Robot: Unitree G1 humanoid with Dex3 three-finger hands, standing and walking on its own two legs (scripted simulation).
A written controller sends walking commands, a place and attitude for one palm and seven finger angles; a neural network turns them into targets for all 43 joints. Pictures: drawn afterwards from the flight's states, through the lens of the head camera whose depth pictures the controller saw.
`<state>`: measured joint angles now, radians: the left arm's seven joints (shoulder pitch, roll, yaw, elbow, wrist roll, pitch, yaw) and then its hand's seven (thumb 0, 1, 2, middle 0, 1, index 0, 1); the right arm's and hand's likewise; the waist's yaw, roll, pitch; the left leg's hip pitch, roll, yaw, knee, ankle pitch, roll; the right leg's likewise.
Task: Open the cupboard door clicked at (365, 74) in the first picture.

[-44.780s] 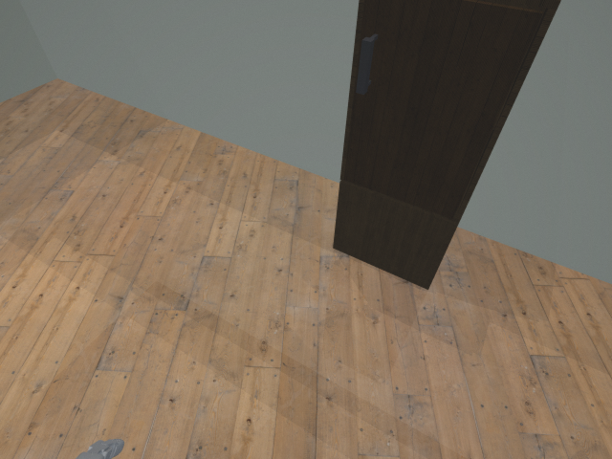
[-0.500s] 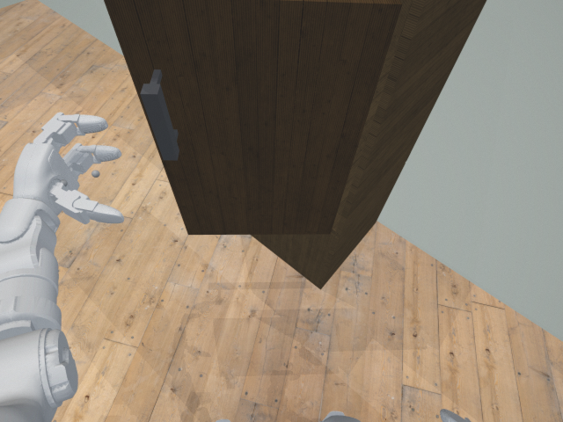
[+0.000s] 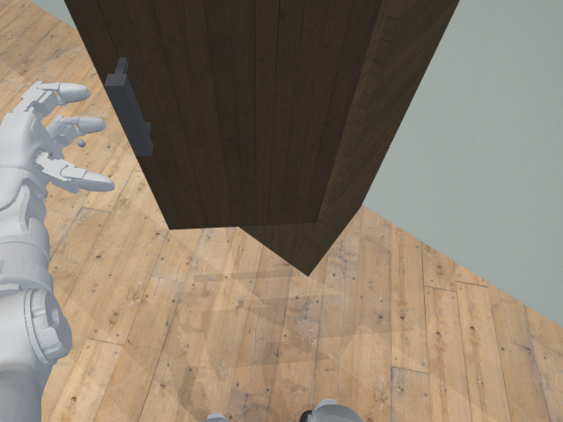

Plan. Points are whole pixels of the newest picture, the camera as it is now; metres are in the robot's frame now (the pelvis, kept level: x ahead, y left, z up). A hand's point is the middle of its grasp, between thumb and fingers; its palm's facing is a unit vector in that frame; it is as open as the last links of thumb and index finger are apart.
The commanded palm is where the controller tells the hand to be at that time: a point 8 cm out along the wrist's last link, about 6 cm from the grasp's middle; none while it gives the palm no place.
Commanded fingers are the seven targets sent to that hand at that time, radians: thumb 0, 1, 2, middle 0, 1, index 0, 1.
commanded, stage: move the hooked fingers beside the handle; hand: left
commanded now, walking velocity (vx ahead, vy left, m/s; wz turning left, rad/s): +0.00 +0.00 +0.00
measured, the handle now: (134, 109) +0.55 +0.20 +0.10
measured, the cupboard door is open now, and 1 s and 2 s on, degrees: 42 42 42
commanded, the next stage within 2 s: slide the fingers in behind the handle in 0.96 s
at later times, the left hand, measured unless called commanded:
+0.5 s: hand (76, 134) +0.50 +0.27 +0.10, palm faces +0.02 -1.00 -0.01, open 14.0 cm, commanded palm +0.48 +0.32 +0.10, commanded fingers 0.00 -0.50 0.30 -0.30 -1.20 -0.30 -1.20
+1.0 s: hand (78, 133) +0.50 +0.27 +0.10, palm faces +0.02 -1.00 +0.00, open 14.0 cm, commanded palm +0.48 +0.31 +0.09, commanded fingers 0.00 -0.50 0.30 -0.30 -1.20 -0.30 -1.20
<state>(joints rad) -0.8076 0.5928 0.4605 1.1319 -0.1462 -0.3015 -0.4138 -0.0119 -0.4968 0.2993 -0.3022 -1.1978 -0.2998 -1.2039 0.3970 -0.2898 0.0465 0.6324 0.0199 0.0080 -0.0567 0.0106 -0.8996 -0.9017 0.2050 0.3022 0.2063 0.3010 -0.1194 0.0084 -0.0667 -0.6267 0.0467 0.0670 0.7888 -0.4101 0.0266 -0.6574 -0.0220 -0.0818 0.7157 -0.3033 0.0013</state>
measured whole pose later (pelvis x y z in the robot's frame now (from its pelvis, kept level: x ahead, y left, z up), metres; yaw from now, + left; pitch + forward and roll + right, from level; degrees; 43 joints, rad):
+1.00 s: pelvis +0.01 +0.01 -0.01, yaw -1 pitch +18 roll -3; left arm -0.86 0.66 0.49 1.16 -0.13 -0.30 -0.43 -0.01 -0.50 0.30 -0.30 -1.20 -0.30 -1.20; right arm 0.41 -0.27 0.06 0.58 0.01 0.09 -0.03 0.01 -0.90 -0.90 0.21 0.30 0.21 0.30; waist -0.15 0.01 -0.09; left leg -0.72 0.06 0.06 0.86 -0.46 0.04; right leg -0.73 -0.01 -0.08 0.74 -0.33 0.02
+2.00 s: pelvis +0.00 +0.00 -0.01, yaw +0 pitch +16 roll -2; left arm -0.87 0.51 0.39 1.14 -0.13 -0.32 -0.30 -0.01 -0.50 0.30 -0.30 -1.20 -0.30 -1.20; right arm 0.41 -0.28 0.04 0.61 0.01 0.05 -0.02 0.01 -0.90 -0.90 0.20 0.30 0.21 0.30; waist -0.14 0.02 -0.08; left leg -0.69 0.06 0.06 0.84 -0.43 0.02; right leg -0.72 -0.01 -0.08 0.76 -0.32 0.00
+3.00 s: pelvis -0.01 -0.01 -0.01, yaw +0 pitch +16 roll -2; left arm -0.89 0.48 0.39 1.15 -0.11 -0.36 -0.23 -0.01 -0.24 0.41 -0.32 -1.23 -0.32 -1.23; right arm 0.41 -0.28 0.04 0.63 0.00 0.03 -0.02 0.01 -0.90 -0.90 0.20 0.30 0.21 0.30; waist -0.15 0.02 -0.08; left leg -0.70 0.05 0.06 0.84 -0.42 0.02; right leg -0.73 -0.01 -0.08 0.77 -0.32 -0.01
